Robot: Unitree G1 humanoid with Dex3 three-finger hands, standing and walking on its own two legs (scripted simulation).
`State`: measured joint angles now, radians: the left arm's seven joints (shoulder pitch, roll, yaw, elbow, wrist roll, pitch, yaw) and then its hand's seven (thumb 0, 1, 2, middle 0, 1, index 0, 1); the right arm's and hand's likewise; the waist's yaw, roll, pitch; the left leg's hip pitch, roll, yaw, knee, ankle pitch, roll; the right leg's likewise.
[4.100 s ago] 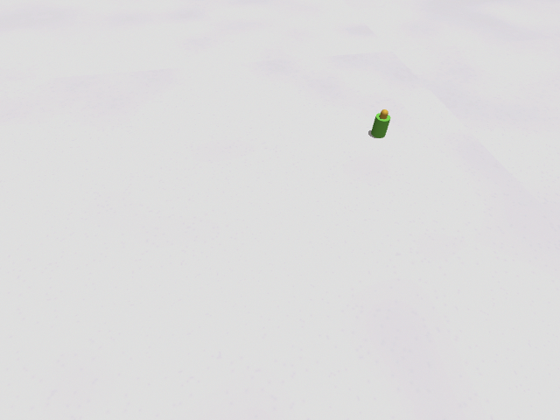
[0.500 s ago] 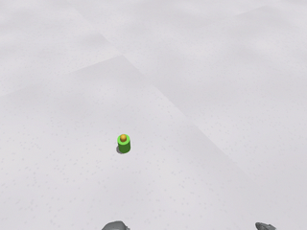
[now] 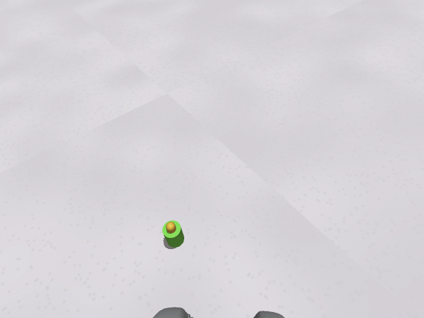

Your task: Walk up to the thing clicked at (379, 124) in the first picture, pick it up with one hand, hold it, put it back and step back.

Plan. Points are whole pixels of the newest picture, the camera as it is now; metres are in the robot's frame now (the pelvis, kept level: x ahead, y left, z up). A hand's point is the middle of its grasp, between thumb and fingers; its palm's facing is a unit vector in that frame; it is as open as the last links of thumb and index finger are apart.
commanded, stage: walk up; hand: left
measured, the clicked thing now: (172, 232) +0.56 +0.22 -0.68
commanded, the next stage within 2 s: stand in 1.78 s
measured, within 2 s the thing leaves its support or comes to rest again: neither
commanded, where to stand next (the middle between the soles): +0.21 +0.02 m, yaw -2 degrees
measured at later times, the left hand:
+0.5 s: hand (67, 303) +0.18 +0.33 -0.15, palm faces -0.05 -0.93 -0.36, open 7.4 cm
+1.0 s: hand (95, 255) +0.27 +0.29 -0.13, palm faces -0.06 -0.94 -0.34, open 7.4 cm
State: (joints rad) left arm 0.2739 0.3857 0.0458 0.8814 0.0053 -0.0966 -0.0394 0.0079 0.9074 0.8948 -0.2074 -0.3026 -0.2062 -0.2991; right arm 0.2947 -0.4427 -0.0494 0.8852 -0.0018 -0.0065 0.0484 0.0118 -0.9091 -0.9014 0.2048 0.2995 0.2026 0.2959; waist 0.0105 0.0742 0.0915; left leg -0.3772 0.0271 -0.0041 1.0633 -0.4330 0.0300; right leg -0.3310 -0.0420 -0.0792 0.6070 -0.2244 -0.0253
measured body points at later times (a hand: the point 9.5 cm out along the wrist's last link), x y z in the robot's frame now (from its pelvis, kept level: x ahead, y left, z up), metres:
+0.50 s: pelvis +0.13 +0.06 +0.00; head +0.16 +0.08 +0.45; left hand +0.18 +0.38 -0.13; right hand +0.22 -0.26 -0.10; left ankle +0.18 +0.17 -0.72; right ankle +0.15 -0.09 -0.69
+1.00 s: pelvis +0.16 +0.05 +0.01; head +0.17 +0.04 +0.46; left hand +0.28 +0.34 -0.11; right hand +0.24 -0.26 -0.12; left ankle +0.18 +0.17 -0.72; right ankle +0.18 -0.08 -0.72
